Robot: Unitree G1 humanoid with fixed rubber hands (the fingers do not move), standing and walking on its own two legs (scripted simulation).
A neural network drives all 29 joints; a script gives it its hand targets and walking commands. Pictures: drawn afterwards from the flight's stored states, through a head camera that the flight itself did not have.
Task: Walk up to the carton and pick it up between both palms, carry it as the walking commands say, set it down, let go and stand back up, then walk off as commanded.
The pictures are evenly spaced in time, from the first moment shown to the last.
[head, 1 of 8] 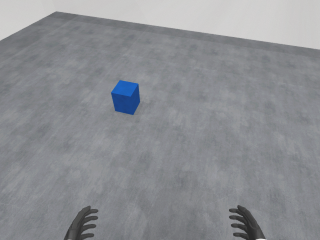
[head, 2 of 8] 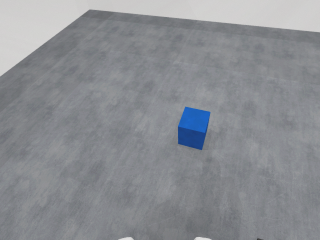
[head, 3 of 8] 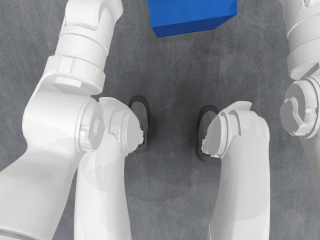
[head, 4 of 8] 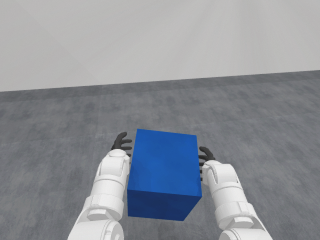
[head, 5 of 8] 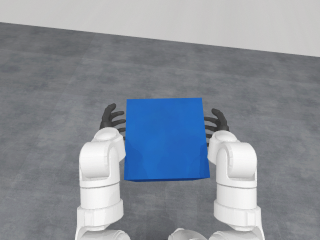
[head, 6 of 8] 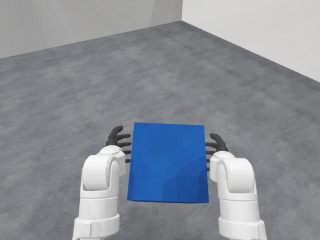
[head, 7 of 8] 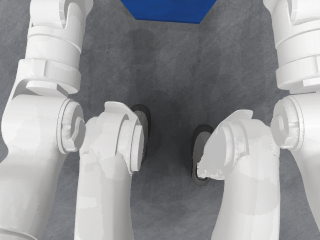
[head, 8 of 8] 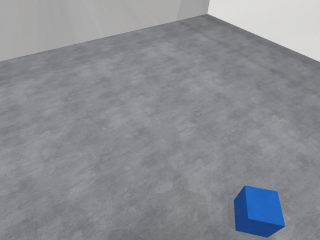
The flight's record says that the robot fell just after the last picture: no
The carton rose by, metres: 0.70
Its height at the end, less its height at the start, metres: +0.00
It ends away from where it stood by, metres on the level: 1.68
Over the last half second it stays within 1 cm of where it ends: yes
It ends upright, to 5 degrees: yes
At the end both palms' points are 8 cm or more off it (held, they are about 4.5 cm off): yes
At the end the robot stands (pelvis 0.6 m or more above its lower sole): yes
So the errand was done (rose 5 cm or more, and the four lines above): yes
